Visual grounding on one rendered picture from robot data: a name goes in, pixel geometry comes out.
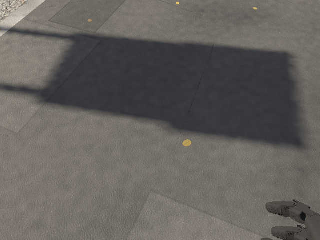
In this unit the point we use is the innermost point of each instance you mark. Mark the robot right hand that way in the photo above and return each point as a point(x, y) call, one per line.
point(298, 212)

